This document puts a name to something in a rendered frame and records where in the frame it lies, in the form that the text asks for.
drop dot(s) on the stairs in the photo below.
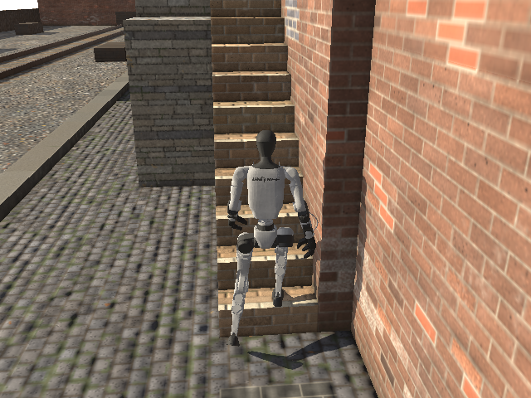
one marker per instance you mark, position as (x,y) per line
(251,90)

